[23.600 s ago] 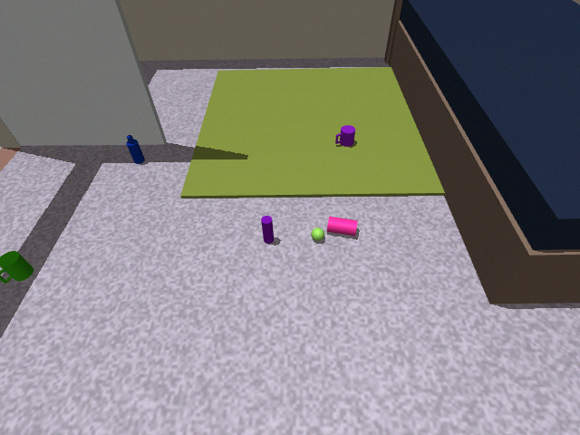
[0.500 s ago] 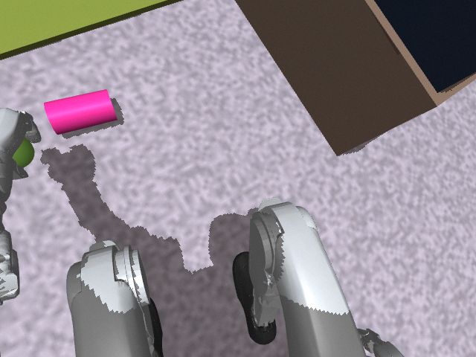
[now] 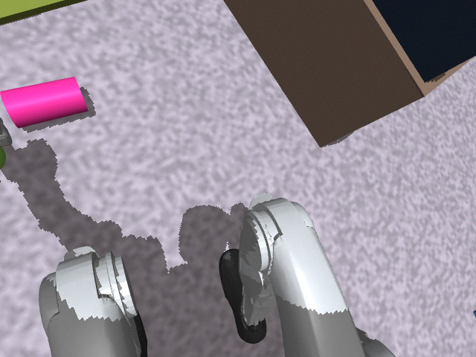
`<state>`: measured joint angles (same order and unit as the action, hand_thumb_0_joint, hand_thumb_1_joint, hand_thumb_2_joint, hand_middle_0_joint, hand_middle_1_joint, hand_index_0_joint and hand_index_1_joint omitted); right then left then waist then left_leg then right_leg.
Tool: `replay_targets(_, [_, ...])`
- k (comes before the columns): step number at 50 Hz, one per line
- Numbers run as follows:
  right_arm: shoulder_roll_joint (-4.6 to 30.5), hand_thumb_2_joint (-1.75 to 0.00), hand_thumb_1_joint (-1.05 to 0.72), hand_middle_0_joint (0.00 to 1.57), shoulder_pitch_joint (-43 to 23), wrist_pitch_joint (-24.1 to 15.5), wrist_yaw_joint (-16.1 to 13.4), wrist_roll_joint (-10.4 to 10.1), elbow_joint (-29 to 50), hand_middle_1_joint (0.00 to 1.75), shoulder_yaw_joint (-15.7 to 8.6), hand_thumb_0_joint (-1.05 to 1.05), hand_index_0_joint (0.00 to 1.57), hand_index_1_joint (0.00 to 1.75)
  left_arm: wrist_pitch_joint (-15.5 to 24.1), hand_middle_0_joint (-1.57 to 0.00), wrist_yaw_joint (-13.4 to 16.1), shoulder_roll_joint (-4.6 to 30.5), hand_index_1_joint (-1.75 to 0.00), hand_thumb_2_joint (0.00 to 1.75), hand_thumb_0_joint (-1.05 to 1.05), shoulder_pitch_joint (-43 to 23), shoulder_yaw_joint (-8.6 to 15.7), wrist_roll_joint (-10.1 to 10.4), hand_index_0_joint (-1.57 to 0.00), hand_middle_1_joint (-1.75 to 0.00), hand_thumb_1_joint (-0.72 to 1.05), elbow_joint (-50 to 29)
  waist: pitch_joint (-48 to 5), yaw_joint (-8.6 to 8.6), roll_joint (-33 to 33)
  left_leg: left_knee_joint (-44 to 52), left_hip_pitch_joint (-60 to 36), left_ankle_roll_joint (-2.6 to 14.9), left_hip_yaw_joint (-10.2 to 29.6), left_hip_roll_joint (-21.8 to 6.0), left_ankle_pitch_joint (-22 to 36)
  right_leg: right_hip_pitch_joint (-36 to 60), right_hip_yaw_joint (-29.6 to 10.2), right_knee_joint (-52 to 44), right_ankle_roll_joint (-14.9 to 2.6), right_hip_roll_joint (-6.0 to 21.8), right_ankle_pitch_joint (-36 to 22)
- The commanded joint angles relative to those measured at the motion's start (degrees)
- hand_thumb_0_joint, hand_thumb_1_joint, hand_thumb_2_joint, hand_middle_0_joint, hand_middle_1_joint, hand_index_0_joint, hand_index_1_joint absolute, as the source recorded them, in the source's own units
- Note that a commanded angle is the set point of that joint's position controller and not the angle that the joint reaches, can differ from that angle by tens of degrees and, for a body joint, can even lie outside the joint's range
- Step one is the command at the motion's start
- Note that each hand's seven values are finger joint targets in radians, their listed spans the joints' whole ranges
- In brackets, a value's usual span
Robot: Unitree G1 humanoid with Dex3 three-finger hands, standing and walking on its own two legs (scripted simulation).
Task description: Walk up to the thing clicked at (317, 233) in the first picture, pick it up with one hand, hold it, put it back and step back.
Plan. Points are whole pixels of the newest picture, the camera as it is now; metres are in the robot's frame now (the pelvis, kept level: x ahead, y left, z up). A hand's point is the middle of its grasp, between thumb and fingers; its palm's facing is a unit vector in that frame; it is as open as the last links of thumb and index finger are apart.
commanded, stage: rest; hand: left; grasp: from above
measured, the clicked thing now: out of the picture +0.49 +0.30 -0.22
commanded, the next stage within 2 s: open in 1.32 s
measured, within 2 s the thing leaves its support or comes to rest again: rests again in 0.94 s
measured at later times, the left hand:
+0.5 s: hand out of the picture +0.48 +0.29 -0.24, palm faces -0.46 -0.09 -0.88, open 7.8 cm
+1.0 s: hand out of the picture +0.48 +0.29 -0.26, palm faces -0.47 -0.11 -0.88, open 7.8 cm
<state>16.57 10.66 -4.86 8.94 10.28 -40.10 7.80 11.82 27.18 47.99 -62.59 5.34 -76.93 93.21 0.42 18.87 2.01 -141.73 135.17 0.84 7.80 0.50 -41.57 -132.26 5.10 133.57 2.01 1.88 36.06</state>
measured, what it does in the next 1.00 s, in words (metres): stands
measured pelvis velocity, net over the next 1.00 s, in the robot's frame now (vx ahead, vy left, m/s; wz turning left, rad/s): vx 0.00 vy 0.01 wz -0.07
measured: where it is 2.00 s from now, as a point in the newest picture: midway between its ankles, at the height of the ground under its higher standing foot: (194, 339)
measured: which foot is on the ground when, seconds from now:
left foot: down 0.00-1.00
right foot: down 0.00-1.00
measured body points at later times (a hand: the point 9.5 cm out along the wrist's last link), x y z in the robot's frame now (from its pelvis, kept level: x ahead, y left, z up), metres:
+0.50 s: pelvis +0.00 +0.00 -0.01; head +0.28 +0.10 +0.33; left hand +0.50 +0.29 -0.19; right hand +0.03 -0.27 -0.07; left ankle +0.06 +0.12 -0.28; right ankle +0.11 -0.13 -0.28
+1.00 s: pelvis +0.00 +0.01 -0.01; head +0.29 +0.11 +0.32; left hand +0.50 +0.29 -0.21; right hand +0.02 -0.25 -0.07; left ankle +0.06 +0.12 -0.28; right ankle +0.11 -0.13 -0.28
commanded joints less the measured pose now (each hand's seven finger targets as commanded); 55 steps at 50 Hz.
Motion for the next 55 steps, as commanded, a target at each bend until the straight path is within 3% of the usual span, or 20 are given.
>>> replay_targets(1, [16.59, -0.9, -0.9, 0.2, 13.22, -0.94, -0.22, 0.48, -0.61, 0.3, -4.68, 0.0, 0.2, 0.3, -0.23, -0.93, 2.2, 12.34, -0.58, 0.52, 0.0, -19.33, 0.94, 1.27, -1.0, -0.64, 0.62, -4.98, -36.85, 2.68, -21.94, 15.46, -29.56, 0.23, -3.68, 0.42, 12.94, 19.63, 5.86, -10.32, -3.75, -3.0, -11.62])
replay_targets(6, [16.98, -0.9, -0.9, 0.2, 12.76, -1.43, 0.26, 0.49, -0.39, 0.3, -3.73, 0.0, 0.2, 0.3, 0.4, -0.94, 2.6, 14.8, -0.58, 0.53, 0.0, -17.34, 1.43, 1.28, -1.01, -0.65, 0.64, -5.47, -37.81, 1.81, -23.42, 15.16, -29.53, 0.02, -3.55, 0.31, 14.99, 22.02, 6.04, -9.44, -3.86, -3.3, -13.1])
replay_targets(8, [17.5, -0.9, -0.9, 0.2, 12.45, -1.89, 0.6, 1.08, 0.06, 0.3, -3.26, 0.0, 0.2, 0.3, 0.63, -0.95, 2.81, 14.37, -0.58, 0.53, 0.0, -17.98, 1.24, 0.93, -1.02, -0.66, 0.66, -3.7, -35.72, 3.21, -22.53, 13.75, -28.75, 0.05, -3.48, 0.15, 14.96, 21.04, 6.33, -9.29, -3.86, -3.33, -13.2])
replay_targets(12, [17.72, -0.9, -0.91, 0.2, 11.82, -2.38, 0.86, 1.45, 0.19, 0.3, -2.55, 0.0, 0.2, 0.3, 1.16, -0.97, 3.99, 15.63, -0.59, 0.53, 0.0, -17.18, 1.5, 0.69, -1.05, -0.67, 0.69, -2.64, -35.2, 3.17, -22.45, 13.16, -27.55, 0.21, -3.66, 0.0, 14.07, 22.52, 6.43, -9.6, -3.69, -3.67, -12.77])
replay_targets(16, [19.4, -0.9, -0.91, 0.2, 11.93, -2.94, 1.2, 2.4, 0.58, 0.3, -2.38, 0.0, 0.2, 0.3, 1.0, -1.0, 5.25, 18.69, -0.57, 0.52, 0.0, -16.46, 4.04, -0.15, -1.07, -0.65, 0.72, -1.5, -33.62, 4.01, -23.72, 12.72, -28.23, -0.09, -3.07, -0.11, 14.39, 21.58, 7.25, -9.1, -3.81, -3.65, -13.05])
replay_targets(19, [19.01, -0.9, -0.91, 0.2, 10.75, -3.53, 1.77, 2.41, 1.37, 0.3, -1.68, 0.0, 0.2, 0.3, 0.93, -1.0, 5.42, 16.95, -0.58, 0.51, 0.0, -17.88, 2.19, 0.09, -1.08, -0.66, 0.72, -2.61, -33.57, 4.59, -24.46, 12.76, -28.6, -0.08, -2.81, -0.34, 13.93, 21.82, 7.4, -8.91, -3.7, -3.94, -13.0])
replay_targets(20, [19.75, -0.9, -0.91, 0.2, 11.03, -3.64, 1.72, 2.58, 0.96, 0.3, -1.99, 0.0, 0.2, 0.3, 0.97, -1.0, 5.87, 20.06, -0.58, 0.52, 0.0, -17.76, 4.43, 0.18, -1.07, -0.65, 0.71, -5.0, -35.94, 3.51, -25.46, 12.95, -30.35, -0.23, -2.44, -0.42, 15.56, 22.68, 7.6, -8.89, -3.59, -3.84, -14.27])
replay_targets(22, [19.1, -0.9, -0.91, 0.2, 10.41, -3.89, 2.12, 2.45, 1.51, 0.3, -1.54, 0.0, 0.2, 0.3, 0.85, -1.01, 5.64, 17.71, -0.57, 0.54, 0.0, -17.73, 2.11, 0.28, -1.07, -0.64, 0.71, -5.34, -36.51, 3.69, -26.73, 12.8, -30.42, -0.38, -2.53, -0.51, 16.28, 23.46, 7.49, -8.49, -3.75, -4.08, -14.76])
replay_targets(24, [19.46, -0.9, -0.91, 0.2, 11.16, -3.92, 2.46, 2.61, 1.33, 0.3, -1.48, 0.0, 0.2, 0.3, 0.58, -1.02, 5.72, 18.48, -0.58, 0.55, 0.0, -17.08, 2.62, 0.4, -1.09, -0.65, 0.73, -4.83, -36.17, 4.22, -25.66, 12.49, -29.29, -0.12, -2.75, -0.5, 16.75, 25.26, 7.44, -8.73, -3.35, -4.26, -15.79])
replay_targets(25, [20.1, -0.9, -0.91, 0.2, 11.68, -3.71, 2.26, 2.87, 0.26, 0.3, -1.75, 0.0, 0.2, 0.3, 0.33, -1.02, 6.34, 20.77, -0.59, 0.54, 0.0, -15.62, 5.23, 0.7, -1.09, -0.66, 0.73, -3.19, -35.61, 3.85, -25.37, 12.42, -29.17, -0.24, -2.33, -0.5, 16.78, 24.46, 7.89, -8.51, -3.54, -4.05, -15.73])
replay_targets(26, [20.1, -0.9, -0.91, 0.2, 11.15, -3.87, 2.54, 2.78, 1.17, 0.3, -1.64, 0.0, 0.2, 0.3, 0.16, -1.04, 5.85, 18.54, -0.59, 0.57, 0.0, -15.69, 3.3, 0.39, -1.1, -0.66, 0.75, -2.1, -33.53, 4.61, -25.33, 12.24, -29.23, -0.32, -2.41, -0.52, 16.57, 22.73, 7.91, -8.3, -3.59, -4.03, -15.26])
replay_targets(28, [20.72, -0.9, -0.91, 0.2, 11.58, -3.87, 2.66, 3.38, 0.61, 0.3, -1.18, 0.0, 0.2, 0.3, 0.23, -1.04, 6.01, 19.48, -0.6, 0.58, 0.0, -15.75, 4.41, 0.03, -1.11, -0.66, 0.76, -0.73, -31.28, 5.82, -24.87, 11.61, -28.87, -0.37, -1.92, -0.63, 16.36, 21.8, 8.41, -8.55, -3.57, -3.98, -15.1])
replay_targets(32, [20.97, -0.9, -0.91, 0.2, 10.78, -4.09, 3.02, 3.74, 1.07, 0.3, -0.93, 0.0, 0.2, 0.3, 0.76, -1.02, 6.28, 20.64, -0.6, 0.53, 0.0, -16.53, 4.65, 0.05, -1.1, -0.67, 0.75, -3.09, -33.18, 5.11, -25.72, 12.1, -29.6, -0.41, -1.55, -0.7, 15.82, 23.37, 8.56, -8.62, -3.6, -4.19, -14.82])
replay_targets(37, [21.53, -0.9, -0.91, 0.2, 10.55, -4.67, 3.54, 3.81, 1.13, 0.3, -0.58, 0.0, 0.2, 0.3, 1.35, -1.02, 6.08, 19.96, -0.61, 0.57, 0.0, -16.76, 3.35, -0.43, -1.09, -0.68, 0.75, -2.16, -30.94, 6.64, -26.4, 11.23, -30.47, -0.56, -0.97, -1.0, 16.33, 21.84, 8.99, -8.11, -3.32, -4.2, -15.32])
replay_targets(39, [21.38, -0.9, -0.91, 0.2, 10.78, -4.48, 3.53, 3.71, 1.25, 0.3, 0.02, 0.0, 0.2, 0.3, 1.69, -1.03, 7.12, 22.81, -0.61, 0.57, 0.0, -15.94, 5.28, 0.06, -1.09, -0.68, 0.75, -3.21, -32.95, 5.21, -27.4, 12.43, -30.5, -0.72, -0.68, -0.9, 16.56, 23.92, 9.08, -8.2, -3.56, -4.22, -15.43])
replay_targets(43, [21.37, -0.9, -0.91, 0.2, 10.02, -4.96, 3.94, 4.03, 1.59, 0.3, 0.34, 0.0, 0.2, 0.3, 1.25, -1.04, 7.02, 20.24, -0.63, 0.59, 0.0, -16.52, 2.74, -0.19, -1.11, -0.69, 0.77, -1.11, -31.36, 6.53, -26.35, 11.64, -30.0, -0.38, -0.99, -1.12, 14.96, 22.85, 8.84, -8.13, -3.26, -4.54, -14.88])
replay_targets(46, [21.59, -0.9, -0.91, 0.2, 9.12, -5.22, 4.04, 3.87, 1.52, 0.3, 0.48, 0.0, 0.2, 0.3, 1.06, -1.04, 7.63, 21.06, -0.62, 0.59, 0.0, -15.37, 2.84, -0.09, -1.1, -0.68, 0.76, -0.12, -30.65, 5.7, -27.67, 12.93, -31.01, -0.86, 0.04, -1.31, 14.8, 21.35, 9.43, -7.6, -3.45, -4.51, -14.31])
replay_targets(49, [21.63, -0.9, -0.91, 0.2, 9.15, -5.5, 4.54, 4.26, 1.69, 0.3, 1.32, 0.0, 0.2, 0.3, 0.87, -1.03, 7.87, 20.62, -0.63, 0.59, 0.0, -16.37, 2.46, -0.25, -1.09, -0.7, 0.75, 1.99, -28.15, 7.49, -25.51, 11.91, -28.31, -0.38, -0.09, -1.36, 14.12, 21.96, 9.42, -7.85, -3.13, -4.65, -14.65])
replay_targets(50, [21.96, -0.9, -0.91, 0.2, 9.62, -5.4, 4.39, 4.0, 1.69, 0.3, 1.09, 0.0, 0.2, 0.3, 1.08, -1.02, 8.35, 22.84, -0.63, 0.59, 0.0, -16.49, 4.05, 0.09, -1.08, -0.69, 0.74, -0.71, -30.15, 6.35, -26.2, 12.22, -28.72, -0.32, -0.37, -1.29, 15.35, 23.86, 9.26, -8.5, -3.12, -4.77, -15.39])
replay_targets(55, [22.59, -0.9, -0.91, 0.2, 8.92, -6.5, 4.61, 4.02, 2.56, 0.3, 1.93, 0.0, 0.2, 0.3, 1.02, -1.01, 8.18, 22.36, -0.61, 0.58, 0.0, -16.23, 3.13, -0.35, -1.06, -0.67, 0.71, 2.32, -26.44, 7.51, -24.94, 11.73, -28.42, -0.54, 0.32, -1.48, 13.61, 21.56, 9.58, -8.08, -3.14, -4.49, -13.72])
